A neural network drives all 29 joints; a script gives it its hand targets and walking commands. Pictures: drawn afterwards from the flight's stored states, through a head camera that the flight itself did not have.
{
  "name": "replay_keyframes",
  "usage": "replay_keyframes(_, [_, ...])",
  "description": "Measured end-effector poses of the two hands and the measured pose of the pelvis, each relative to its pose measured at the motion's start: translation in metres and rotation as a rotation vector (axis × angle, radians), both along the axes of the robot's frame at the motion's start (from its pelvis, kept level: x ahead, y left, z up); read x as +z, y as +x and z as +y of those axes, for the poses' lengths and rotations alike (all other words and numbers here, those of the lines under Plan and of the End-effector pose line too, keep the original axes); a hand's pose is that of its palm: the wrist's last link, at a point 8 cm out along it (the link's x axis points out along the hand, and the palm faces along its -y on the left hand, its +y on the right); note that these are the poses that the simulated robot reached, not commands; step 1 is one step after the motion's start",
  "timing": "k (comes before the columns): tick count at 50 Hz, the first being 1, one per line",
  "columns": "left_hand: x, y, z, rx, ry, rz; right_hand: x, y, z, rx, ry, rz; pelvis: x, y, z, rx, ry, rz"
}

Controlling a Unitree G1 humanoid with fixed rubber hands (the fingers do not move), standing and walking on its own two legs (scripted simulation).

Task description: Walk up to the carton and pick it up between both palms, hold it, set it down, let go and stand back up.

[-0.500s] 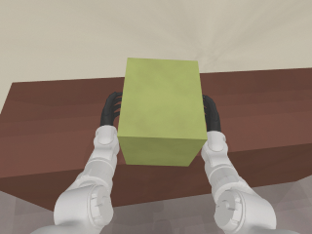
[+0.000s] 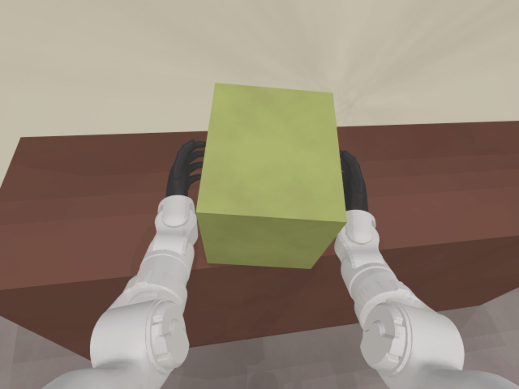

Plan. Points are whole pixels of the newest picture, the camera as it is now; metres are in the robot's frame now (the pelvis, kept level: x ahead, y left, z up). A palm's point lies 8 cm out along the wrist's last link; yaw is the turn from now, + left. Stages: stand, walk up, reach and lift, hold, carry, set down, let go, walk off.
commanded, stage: reach and lift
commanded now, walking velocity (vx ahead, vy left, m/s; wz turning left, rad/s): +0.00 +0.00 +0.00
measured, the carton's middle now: (266, 182) +0.43 +0.01 +0.05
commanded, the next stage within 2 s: hold in 1.88 s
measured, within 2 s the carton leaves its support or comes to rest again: neither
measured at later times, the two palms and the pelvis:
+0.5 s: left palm (168, 151) +0.40 +0.16 +0.14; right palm (366, 165) +0.40 -0.12 +0.14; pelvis +0.01 +0.00 +0.00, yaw +1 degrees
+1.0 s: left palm (166, 152) +0.37 +0.15 +0.17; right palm (378, 173) +0.37 -0.13 +0.16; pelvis +0.00 +0.00 +0.00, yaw +2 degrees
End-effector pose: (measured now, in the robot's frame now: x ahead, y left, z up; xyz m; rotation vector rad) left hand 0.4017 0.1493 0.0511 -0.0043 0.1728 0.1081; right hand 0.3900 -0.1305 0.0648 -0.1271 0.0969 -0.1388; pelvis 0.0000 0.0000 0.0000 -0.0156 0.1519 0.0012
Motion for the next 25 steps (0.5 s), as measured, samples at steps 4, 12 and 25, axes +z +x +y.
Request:
replay_keyframes(4, [-0.003,-0.002,0.001,-0.003,0.008,0.02,-0.004,-0.002,0.001,-0.002,0.008,0.02,0.0,0.0,0.001,-0.002,-0.002,0.0])
replay_keyframes(12, [0.009,-0.003,0.003,0.004,0.014,0.024,0.007,-0.001,0.003,0.003,0.036,0.022,-0.001,0.003,0.003,0.0,-0.007,-0.004])
replay_keyframes(25, [0.088,-0.001,0.007,0.025,0.052,-0.024,0.078,0.007,0.006,0.02,0.11,-0.021,0.001,0.009,0.004,0.024,-0.005,-0.158])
